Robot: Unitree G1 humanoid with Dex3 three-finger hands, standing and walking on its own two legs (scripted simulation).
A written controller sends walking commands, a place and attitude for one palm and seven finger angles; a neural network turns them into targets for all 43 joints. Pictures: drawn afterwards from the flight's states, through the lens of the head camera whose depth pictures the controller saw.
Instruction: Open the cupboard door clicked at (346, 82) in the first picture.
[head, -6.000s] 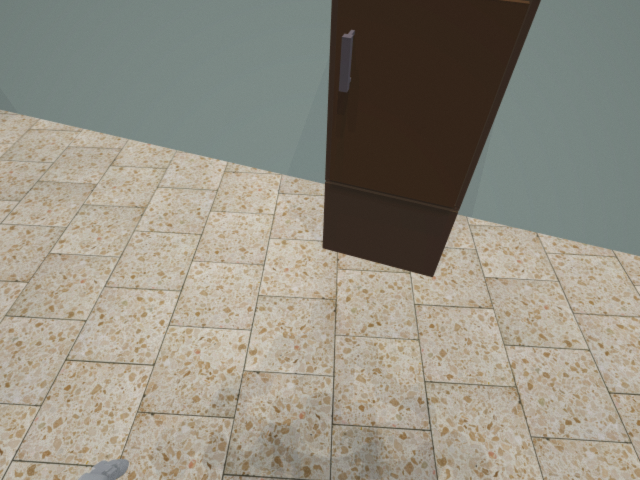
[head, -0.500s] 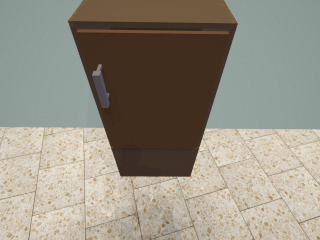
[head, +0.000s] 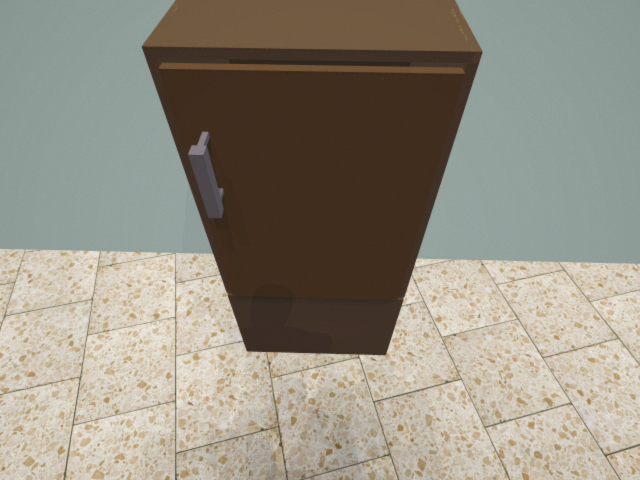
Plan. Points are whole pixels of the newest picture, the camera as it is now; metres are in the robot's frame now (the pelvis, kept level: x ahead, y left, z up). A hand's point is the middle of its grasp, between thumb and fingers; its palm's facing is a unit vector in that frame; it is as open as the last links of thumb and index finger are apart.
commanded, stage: look again from close up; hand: left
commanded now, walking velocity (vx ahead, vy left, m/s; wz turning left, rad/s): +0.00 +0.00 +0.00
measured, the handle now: (210, 175) +0.55 +0.23 +0.05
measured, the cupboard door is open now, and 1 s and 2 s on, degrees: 0 0 0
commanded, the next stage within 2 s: raise the hand with hooked fingers in 0.44 s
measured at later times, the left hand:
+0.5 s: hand out of the picture -0.01 +0.20 -0.18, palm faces +0.01 -0.98 -0.20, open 7.4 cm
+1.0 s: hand out of the picture +0.12 +0.21 -0.06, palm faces +0.13 -0.99 -0.01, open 8.8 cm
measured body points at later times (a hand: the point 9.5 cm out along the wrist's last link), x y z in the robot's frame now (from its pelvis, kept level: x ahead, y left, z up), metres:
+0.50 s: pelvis -0.02 +0.03 +0.00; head +0.00 +0.02 +0.45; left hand -0.01 +0.25 -0.16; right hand -0.04 -0.18 -0.17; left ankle -0.03 +0.13 -0.74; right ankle -0.02 -0.10 -0.74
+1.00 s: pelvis -0.04 +0.00 -0.07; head +0.01 +0.03 +0.38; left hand +0.10 +0.26 -0.06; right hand +0.22 -0.25 -0.08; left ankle -0.03 +0.13 -0.74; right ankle -0.02 -0.10 -0.74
